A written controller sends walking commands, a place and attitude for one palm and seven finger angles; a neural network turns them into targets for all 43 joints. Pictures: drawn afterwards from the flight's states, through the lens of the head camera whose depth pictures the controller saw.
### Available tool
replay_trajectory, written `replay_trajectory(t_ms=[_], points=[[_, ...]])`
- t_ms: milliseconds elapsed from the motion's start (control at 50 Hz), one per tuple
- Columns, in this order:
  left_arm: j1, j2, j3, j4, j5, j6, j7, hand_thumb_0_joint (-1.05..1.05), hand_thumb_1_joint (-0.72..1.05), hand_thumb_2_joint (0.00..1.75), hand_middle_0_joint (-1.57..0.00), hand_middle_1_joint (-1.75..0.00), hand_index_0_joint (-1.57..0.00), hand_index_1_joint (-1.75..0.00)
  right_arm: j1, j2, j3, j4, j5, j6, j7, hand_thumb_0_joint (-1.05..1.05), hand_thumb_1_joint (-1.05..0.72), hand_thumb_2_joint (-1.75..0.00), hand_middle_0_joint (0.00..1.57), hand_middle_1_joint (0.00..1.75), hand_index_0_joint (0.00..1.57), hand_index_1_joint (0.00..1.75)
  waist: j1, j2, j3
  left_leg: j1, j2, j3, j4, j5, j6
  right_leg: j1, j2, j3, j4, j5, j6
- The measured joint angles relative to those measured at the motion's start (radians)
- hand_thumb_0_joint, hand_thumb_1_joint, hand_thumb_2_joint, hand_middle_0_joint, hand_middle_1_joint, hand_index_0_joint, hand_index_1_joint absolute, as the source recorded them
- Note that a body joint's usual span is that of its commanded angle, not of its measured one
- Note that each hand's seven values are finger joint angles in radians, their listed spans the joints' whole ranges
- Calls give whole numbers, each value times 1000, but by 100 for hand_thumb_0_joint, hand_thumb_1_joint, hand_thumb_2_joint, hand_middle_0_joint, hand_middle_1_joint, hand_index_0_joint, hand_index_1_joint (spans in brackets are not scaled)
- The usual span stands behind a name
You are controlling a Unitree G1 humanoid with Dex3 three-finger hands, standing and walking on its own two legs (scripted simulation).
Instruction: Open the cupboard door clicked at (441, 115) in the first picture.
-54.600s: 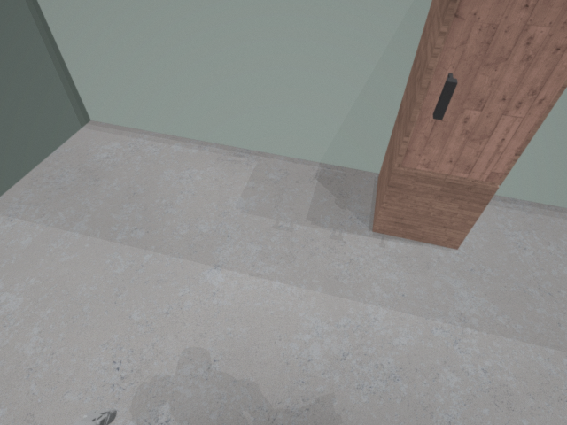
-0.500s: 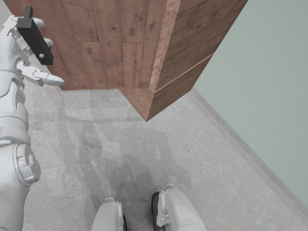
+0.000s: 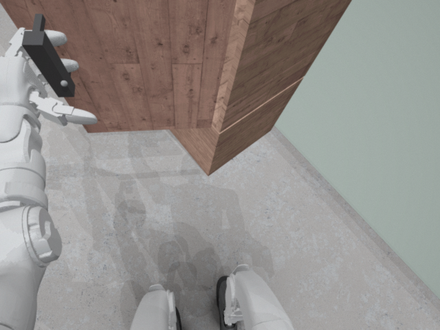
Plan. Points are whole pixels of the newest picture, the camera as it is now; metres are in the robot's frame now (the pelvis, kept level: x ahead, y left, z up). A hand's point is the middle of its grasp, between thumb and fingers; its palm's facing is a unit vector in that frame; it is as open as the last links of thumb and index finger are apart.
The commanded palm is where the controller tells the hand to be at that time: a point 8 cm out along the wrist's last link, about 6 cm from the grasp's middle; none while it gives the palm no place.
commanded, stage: slide the fingers in behind the handle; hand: left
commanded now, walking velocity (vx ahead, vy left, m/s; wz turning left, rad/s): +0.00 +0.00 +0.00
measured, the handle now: (53, 57) +0.58 +0.23 +0.05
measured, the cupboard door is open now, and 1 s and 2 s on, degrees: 58 57 100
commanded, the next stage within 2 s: close the thumb around the handle in 0.04 s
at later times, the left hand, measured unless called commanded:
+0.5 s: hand (61, 85) +0.52 +0.21 +0.05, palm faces +0.00 -1.00 -0.01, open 10.3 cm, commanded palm +0.50 +0.25 +0.05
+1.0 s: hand (64, 83) +0.52 +0.21 +0.05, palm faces +0.02 -1.00 -0.02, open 6.2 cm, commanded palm +0.50 +0.25 +0.05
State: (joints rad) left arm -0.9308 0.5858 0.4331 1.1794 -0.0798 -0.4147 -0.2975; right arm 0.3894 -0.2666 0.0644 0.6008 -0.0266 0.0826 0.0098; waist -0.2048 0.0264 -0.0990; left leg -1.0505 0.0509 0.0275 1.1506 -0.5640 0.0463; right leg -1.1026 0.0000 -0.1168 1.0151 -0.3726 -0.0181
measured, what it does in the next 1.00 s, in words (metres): stands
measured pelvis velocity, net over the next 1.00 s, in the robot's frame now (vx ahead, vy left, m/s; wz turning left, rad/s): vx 0.00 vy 0.00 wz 0.00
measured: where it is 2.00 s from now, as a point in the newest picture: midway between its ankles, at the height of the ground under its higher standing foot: outside the picture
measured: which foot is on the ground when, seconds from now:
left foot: down 0.00-1.00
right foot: down 0.00-1.00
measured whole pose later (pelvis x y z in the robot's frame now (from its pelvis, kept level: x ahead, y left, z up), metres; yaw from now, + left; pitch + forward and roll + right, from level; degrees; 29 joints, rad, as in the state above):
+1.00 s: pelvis +0.00 +0.00 +0.00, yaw +0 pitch +27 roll -4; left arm -0.94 0.59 0.44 1.18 -0.08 -0.42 -0.29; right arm 0.39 -0.27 0.07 0.61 -0.03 0.08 0.01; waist -0.21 0.03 -0.10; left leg -1.06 0.05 0.02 1.16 -0.56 0.05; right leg -1.11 0.00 -0.12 1.02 -0.37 -0.02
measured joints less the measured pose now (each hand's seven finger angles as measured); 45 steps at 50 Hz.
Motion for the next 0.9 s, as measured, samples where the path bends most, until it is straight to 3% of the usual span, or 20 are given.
replay_trajectory(t_ms=[280, 420, 720, 900], points=[[7, 5, -1, -2, -5, -9, -17, -1, -42, 33, -31, -121, -30, -120, -14, -3, -2, -10, 1, -6, -4, 0, -90, -89, 21, 30, 21, 30, 6, -3, 2, -4, -3, -2, 5, 0, 2, -2, -2, -1, 2, 0, 3], [-8, -7, -8, -3, -14, -10, -20, -1, -15, 45, -33, -124, -32, -123, -20, 1, 0, 3, 0, -6, -3, 1, -90, -89, 21, 30, 21, 30, 7, -3, -1, -11, -5, -6, 13, -2, 4, -6, -5, -4, 7, -1, 4], [-38, 5, -8, 24, 6, -5, 5, 0, 63, 79, -38, -132, -37, -132, -7, 3, 6, 5, -5, -9, -2, 0, -90, -89, 21, 30, 21, 30, -1, 3, 4, -29, -8, -5, 23, -1, 5, -24, -7, -2, 18, -1, 5], [-11, 3, 2, -1, -2, 1, 9, 1, 66, 79, -34, -134, -34, -134, 1, 2, 0, 4, -4, -7, 0, 1, -90, -89, 21, 30, 21, 30, -3, 4, -1, -20, -2, -2, 13, -1, 2, -19, -1, 2, 10, 1, 2]])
